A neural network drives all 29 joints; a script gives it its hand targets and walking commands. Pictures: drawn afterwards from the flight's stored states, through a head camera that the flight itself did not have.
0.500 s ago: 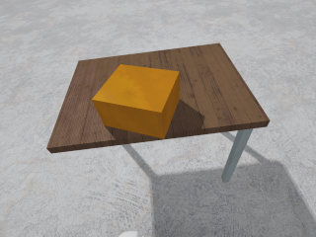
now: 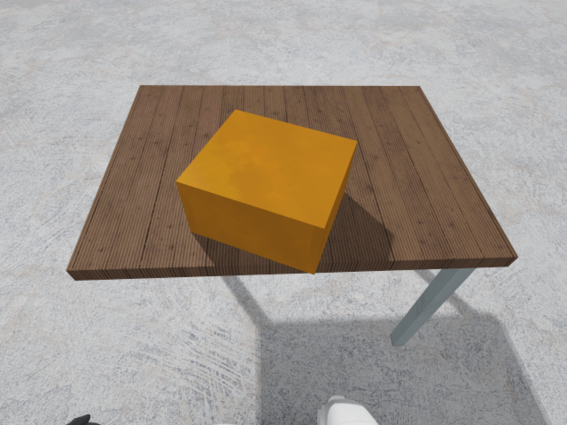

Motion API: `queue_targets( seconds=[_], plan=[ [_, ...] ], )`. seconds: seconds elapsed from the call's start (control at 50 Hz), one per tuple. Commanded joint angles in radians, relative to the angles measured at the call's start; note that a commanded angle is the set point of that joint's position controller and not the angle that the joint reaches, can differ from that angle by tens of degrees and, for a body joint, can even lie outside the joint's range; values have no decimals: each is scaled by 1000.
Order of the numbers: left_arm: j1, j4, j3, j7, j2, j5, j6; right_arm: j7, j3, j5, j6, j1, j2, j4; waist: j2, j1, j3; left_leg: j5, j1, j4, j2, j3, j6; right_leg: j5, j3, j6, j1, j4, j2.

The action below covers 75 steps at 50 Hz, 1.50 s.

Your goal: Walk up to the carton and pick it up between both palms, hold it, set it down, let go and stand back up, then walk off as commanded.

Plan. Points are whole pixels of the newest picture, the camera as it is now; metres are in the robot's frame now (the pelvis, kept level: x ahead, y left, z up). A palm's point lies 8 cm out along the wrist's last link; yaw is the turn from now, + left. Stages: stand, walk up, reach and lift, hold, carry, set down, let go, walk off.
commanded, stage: walk up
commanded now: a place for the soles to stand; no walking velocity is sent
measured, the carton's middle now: (272, 187) +0.55 +0.02 -0.04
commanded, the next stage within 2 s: none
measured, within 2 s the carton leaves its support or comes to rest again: neither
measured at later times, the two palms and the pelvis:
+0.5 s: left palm out of the picture +0.10 +0.32 -0.07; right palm out of the picture +0.10 -0.32 -0.09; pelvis +0.03 +0.00 -0.01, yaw +2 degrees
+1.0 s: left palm out of the picture +0.12 +0.32 -0.07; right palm out of the picture +0.13 -0.32 -0.09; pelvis +0.04 +0.00 +0.00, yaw +3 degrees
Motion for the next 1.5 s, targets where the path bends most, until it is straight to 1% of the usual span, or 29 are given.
queue_targets(
  seconds=[0.0, 0.04, 0.08, 0.1, 0.12, 0.2, 0.26, 0.36, 0.42, 0.44, 0.46, 0.48, 0.5, 0.58, 0.7, 0.74, 0.76, 0.92, 0.94, 0.98, 1.02, 1.1, 1.18, 1.2, 1.22, 1.24, 1.3, 1.44, 1.48],
  plan=[
    [58, 41, 93, 43, 134, 9, -29, -22, -51, -22, 19, -63, -229, -60, 187, -9, -104, 157, -44, -62, 158, -196, 173, 117, -101, 7, 294, -242, 70],
    [64, 52, 100, 50, 151, 19, -34, -18, -29, -7, 31, -60, -182, -58, 84, 23, -82, -45, -148, -16, 116, -203, 111, 103, -31, -26, 413, -359, 43],
    [22, 12, 120, 54, 246, 33, -45, -19, 9, -2, 29, -38, -98, -61, -164, 31, -23, -273, -286, 259, -34, -29, 8, -247, 478, -150, 361, -621, -285],
    [14, 18, 131, 48, 288, 28, -48, -28, -22, -14, 36, -56, -173, -28, -101, 48, 3, -326, -259, 364, -3, -46, -2, -292, 552, -232, 280, -629, -388],
    [-19, 2, 122, 46, 261, 22, -48, -27, -30, -11, 35, -40, -201, -19, -29, 30, 14, -288, -227, 395, 11, -63, -11, -273, 487, -230, 256, -618, -350],
    [-13, 6, 102, 40, 213, 13, -47, -10, -41, -4, 25, 8, -180, 18, -102, 18, 77, -163, -198, 332, 14, -26, -14, -27, 270, -118, 283, -585, -192],
    [30, 9, 115, 27, 237, 22, -40, -9, -32, -6, 16, -23, -152, -2, -213, 45, 25, -197, -208, 220, 10, 35, -23, 115, 188, -166, 397, -511, -173],
    [21, -22, 118, 22, 245, 3, -17, -17, -39, -12, 0, -19, -165, -6, -177, 46, -18, -205, -108, 121, 35, 75, -7, 164, 169, -198, 359, -436, -220],
    [-64, -46, 93, 16, 205, -3, -2, -28, -44, -14, -20, 85, -157, 50, -139, -32, -50, 13, 127, -127, -21, 111, 11, 204, 22, -139, 236, -234, -111],
    [-46, -54, 83, 11, 149, -8, 0, -34, -47, -31, -24, 112, -182, 50, -20, -32, -95, 1, 234, -169, 23, -25, 19, 151, -1, -96, 154, -100, -67],
    [-45, -65, 65, 18, 88, -8, 3, -43, -62, -44, -26, 86, -254, 33, 134, -24, -90, -32, 270, -252, 224, -399, 80, 1, -39, -29, -1, 39, 0],
    [-54, -53, 66, 24, 113, -13, 18, -44, -65, -38, -27, 52, -280, 14, 111, -7, -52, -37, 233, -276, 337, -589, 164, -167, -3, 0, -76, 41, 29],
    [-56, -27, 78, 30, 146, -8, 29, -47, -56, -36, -24, 18, -302, 13, 46, 2, -19, -79, 160, -272, 330, -555, 175, -180, 53, 3, -58, 51, -6],
    [-2, 31, 89, 28, 147, -8, 10, -38, -38, -34, -7, -92, -252, 1, 215, 13, -38, 100, 40, -191, 201, -311, 166, -97, -13, 3, 137, -72, -4],
    [-3, 55, 96, 38, 142, 16, -7, -28, -18, -25, 27, -118, -209, -14, 157, 30, -47, -252, -156, -106, 138, -227, 102, -14, -10, -22, 385, -343, 33],
    [-1, 49, 118, 42, 251, 30, -23, -23, 0, -12, 29, -125, -153, -28, -108, 52, 0, -313, -267, 137, -7, -79, 17, -348, 391, -115, 361, -597, -208],
    [-29, 57, 114, 38, 270, 27, -32, -28, -7, -13, 29, -130, -185, -9, -115, 52, 22, -265, -239, 216, -17, -1, -2, -381, 471, -164, 317, -633, -302],
    [-99, 21, 80, 16, 192, 5, -6, -29, -22, -11, -11, -17, -156, 52, -122, -14, -88, -26, 100, -53, -24, 92, 11, 320, 54, -104, 292, -290, -114],
    [-115, 3, 72, 17, 178, 1, 0, -38, -30, -21, -15, 19, -173, 65, -110, -32, -124, -4, 153, -110, 1, 41, 20, 356, 40, -88, 281, -198, -107],
    [-114, -26, 66, 22, 117, -9, 6, -48, -41, -33, -30, 21, -261, 56, 117, -12, -124, 240, 281, -151, 260, -444, 126, 30, -24, 1, 23, 14, 7],
    [-102, -11, 72, 36, 153, -10, 26, -50, -63, -22, -23, 27, -333, 56, 131, -22, -85, 256, 266, -166, 343, -524, 223, -263, 41, 2, -58, 48, 1],
    [-59, 39, 79, 22, 115, -11, 10, -48, -45, -27, -13, -61, -248, 20, 183, 8, -63, 390, 184, -130, 245, -337, 190, -111, -11, -11, 53, -60, 1],
    [-25, 51, 107, 30, 144, 8, -18, -42, -24, -22, 5, -102, -205, -7, 97, 52, -76, 201, -46, 21, 139, -197, 104, 109, -14, -38, 385, -357, 27],
    [0, 54, 111, 36, 197, 16, -23, -36, -11, -19, 9, -111, -182, -14, 37, 64, -127, 88, -100, 128, 77, -111, 62, 31, 123, -71, 438, -438, -71],
    [2, 46, 130, 36, 256, 31, -29, -37, 1, -13, 11, -100, -119, -27, -156, 66, -125, -168, -255, 282, -24, 13, 18, -117, 419, -139, 504, -559, -256],
    [-38, 38, 133, 28, 263, 27, -32, -45, -5, -23, 16, -81, -166, -4, -126, 52, -61, -347, -300, 361, 5, 18, 7, -211, 510, -212, 427, -611, -363],
    [-53, 38, 115, 25, 233, 17, -28, -34, -30, -10, 8, -85, -200, 22, -85, 44, 138, -268, -250, 378, 45, 20, 1, -162, 330, -190, 252, -598, -261],
    [-82, 7, 113, 3, 237, 10, 0, -25, -36, -8, -2, -29, -179, 48, -249, 46, 45, -181, -35, 135, 28, 105, -14, 79, 135, -177, 286, -457, -149],
    [-75, -13, 101, 7, 211, -2, 11, -32, -35, -3, -21, 9, -175, 67, -141, 9, -23, -36, 75, -114, 4, 118, -1, 306, 66, -159, 310, -286, -124]
  ],
)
